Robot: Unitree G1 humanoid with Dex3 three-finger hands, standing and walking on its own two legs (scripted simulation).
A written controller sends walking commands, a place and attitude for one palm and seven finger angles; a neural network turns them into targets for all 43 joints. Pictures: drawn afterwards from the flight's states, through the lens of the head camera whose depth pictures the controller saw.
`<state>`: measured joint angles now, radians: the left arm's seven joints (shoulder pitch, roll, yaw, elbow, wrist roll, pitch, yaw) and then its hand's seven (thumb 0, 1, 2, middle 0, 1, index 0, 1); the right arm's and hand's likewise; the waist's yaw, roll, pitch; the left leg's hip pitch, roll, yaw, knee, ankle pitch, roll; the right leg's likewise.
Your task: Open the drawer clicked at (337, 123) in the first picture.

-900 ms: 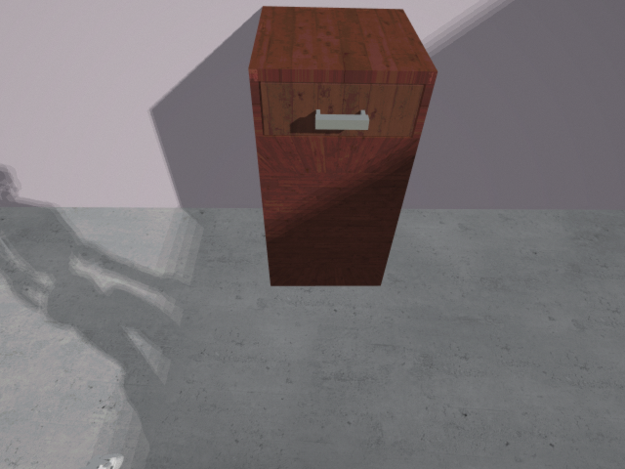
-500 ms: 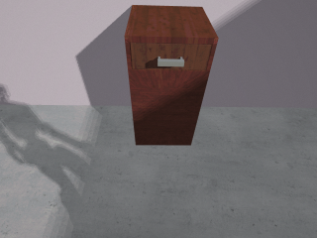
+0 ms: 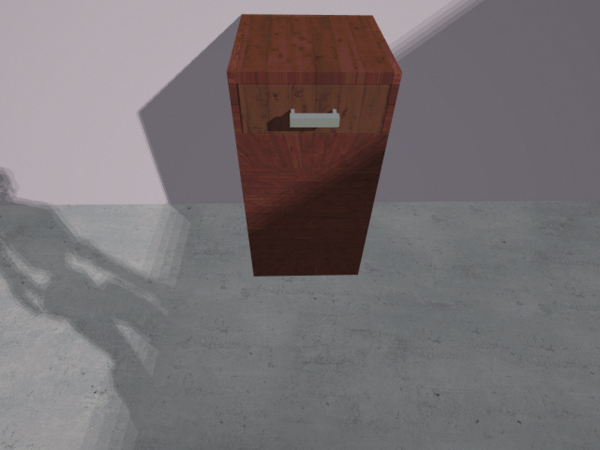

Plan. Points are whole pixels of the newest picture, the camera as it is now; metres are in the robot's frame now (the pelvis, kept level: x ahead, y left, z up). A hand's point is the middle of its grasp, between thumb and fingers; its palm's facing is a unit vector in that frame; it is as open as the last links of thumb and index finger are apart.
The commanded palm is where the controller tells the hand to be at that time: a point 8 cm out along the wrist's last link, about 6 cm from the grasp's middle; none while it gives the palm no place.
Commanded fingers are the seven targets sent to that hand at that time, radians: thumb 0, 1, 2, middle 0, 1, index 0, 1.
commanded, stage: look at it before walking up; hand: left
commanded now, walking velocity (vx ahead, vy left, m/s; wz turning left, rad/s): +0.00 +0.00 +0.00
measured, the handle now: (314, 116) +0.91 +0.02 -0.02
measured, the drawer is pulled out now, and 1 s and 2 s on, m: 0.00 0.00 0.00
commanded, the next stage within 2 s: walk to a spot facing it in 0.54 s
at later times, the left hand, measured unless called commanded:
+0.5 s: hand out of the picture +0.07 +0.24 -0.16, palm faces -0.02 -0.94 -0.33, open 7.4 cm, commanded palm none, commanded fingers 0.00 0.90 0.90 -0.20 -0.30 -0.20 -0.30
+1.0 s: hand out of the picture +0.07 +0.19 -0.18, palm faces -0.13 -0.95 -0.28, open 7.4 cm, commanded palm none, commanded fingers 0.00 0.90 0.90 -0.20 -0.30 -0.20 -0.30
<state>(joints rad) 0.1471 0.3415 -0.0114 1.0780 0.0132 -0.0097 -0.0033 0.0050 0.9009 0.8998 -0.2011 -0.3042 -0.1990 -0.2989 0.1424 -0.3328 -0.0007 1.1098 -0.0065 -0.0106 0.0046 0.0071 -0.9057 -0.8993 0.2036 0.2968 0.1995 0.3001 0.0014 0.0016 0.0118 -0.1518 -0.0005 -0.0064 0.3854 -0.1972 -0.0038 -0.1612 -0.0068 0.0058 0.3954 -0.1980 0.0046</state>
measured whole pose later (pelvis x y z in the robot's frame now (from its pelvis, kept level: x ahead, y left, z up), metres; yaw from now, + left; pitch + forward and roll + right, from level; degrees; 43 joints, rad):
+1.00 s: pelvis -0.01 -0.02 -0.02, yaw -9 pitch -2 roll +3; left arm 0.23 0.26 0.03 0.99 0.02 0.06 -0.02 0.00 0.90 0.90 -0.20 -0.30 -0.20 -0.30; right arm 0.16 -0.23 -0.03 1.00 -0.01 0.02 -0.02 0.00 -0.91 -0.90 0.20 0.30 0.20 0.30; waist 0.03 -0.02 0.08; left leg -0.21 0.05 0.14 0.56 -0.31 -0.03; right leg -0.34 0.01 0.02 0.73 -0.39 0.01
